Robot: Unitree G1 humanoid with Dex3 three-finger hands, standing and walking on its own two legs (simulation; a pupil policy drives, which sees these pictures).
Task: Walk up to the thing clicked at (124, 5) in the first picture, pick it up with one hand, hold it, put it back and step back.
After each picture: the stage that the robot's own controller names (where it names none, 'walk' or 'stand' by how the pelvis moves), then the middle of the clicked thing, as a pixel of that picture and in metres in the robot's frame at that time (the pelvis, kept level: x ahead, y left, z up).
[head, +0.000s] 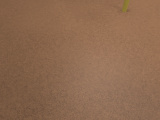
stand; (126, 3) +2.20 -0.64 -0.66
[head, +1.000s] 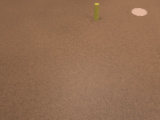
walk; (96, 12) +2.14 -0.08 -0.63
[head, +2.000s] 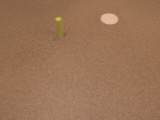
walk; (59, 27) +1.50 +0.34 -0.65
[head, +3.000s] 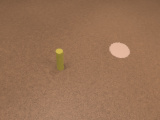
walk; (59, 60) +1.02 +0.25 -0.63
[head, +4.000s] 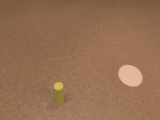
walk; (59, 94) +0.62 +0.18 -0.63
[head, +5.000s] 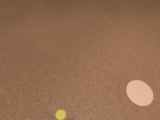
stand; out of the picture +0.42 +0.14 -0.63
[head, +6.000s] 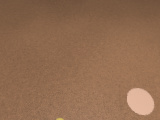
stand; out of the picture +0.39 +0.15 -0.66
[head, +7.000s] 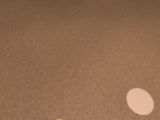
stand; out of the picture +0.39 +0.16 -0.66
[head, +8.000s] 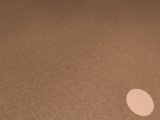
stand; out of the picture +0.39 +0.16 -0.66
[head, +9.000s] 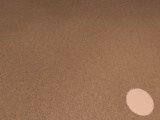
stand; out of the picture +0.38 +0.16 -0.66
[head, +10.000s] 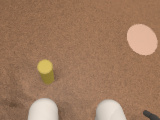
go down; (46, 73) +0.44 +0.15 -0.39
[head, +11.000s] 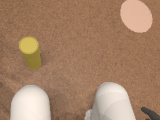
go down; (32, 55) +0.47 +0.18 -0.28
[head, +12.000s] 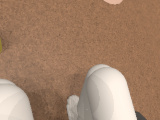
close in; out of the picture +0.46 +0.22 -0.18
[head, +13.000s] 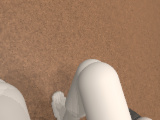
close; out of the picture +0.46 +0.24 -0.17
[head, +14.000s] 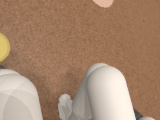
lift; out of the picture +0.37 +0.21 -0.15
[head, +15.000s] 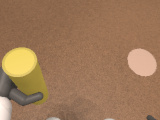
lift; (31, 82) +0.32 +0.16 +0.05
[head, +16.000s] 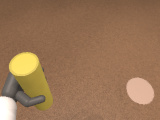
hold; (36, 86) +0.31 +0.16 +0.05
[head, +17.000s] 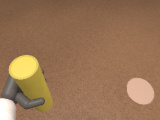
hold; (35, 88) +0.30 +0.16 +0.05
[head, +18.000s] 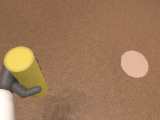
crouch; (31, 77) +0.35 +0.16 -0.01
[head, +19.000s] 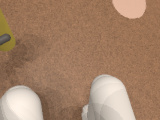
lower; out of the picture +0.49 +0.21 -0.03
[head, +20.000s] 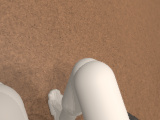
lower; out of the picture +0.45 +0.26 -0.17
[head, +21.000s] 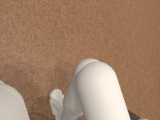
lower; out of the picture +0.44 +0.26 -0.17
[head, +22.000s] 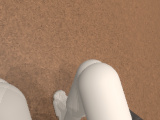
lower; out of the picture +0.44 +0.25 -0.16
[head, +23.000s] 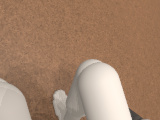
lower; out of the picture +0.43 +0.25 -0.17
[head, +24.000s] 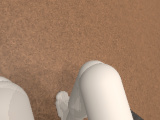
draw back; out of the picture +0.43 +0.23 -0.17
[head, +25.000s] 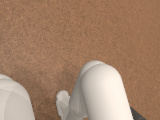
stand; out of the picture +0.43 +0.23 -0.17
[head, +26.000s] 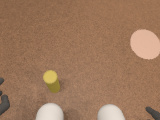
walk; (52, 83) +0.43 +0.15 -0.43
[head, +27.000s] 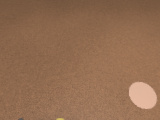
stand; out of the picture +0.37 +0.13 -0.60
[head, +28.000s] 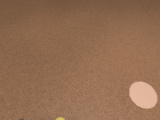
stand; out of the picture +0.38 +0.14 -0.60
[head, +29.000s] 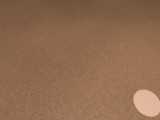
stand; out of the picture +0.38 +0.11 -0.65
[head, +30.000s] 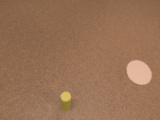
walk; (65, 101) +0.45 +0.07 -0.64
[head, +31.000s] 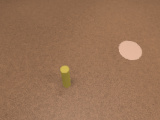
walk; (65, 77) +0.71 +0.16 -0.63
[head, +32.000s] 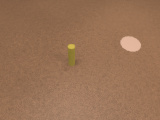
stand; (71, 55) +1.05 +0.13 -0.63
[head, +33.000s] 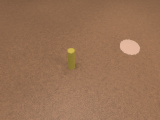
stand; (71, 59) +1.04 +0.13 -0.65
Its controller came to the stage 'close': yes
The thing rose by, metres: 0.68
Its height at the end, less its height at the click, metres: +0.00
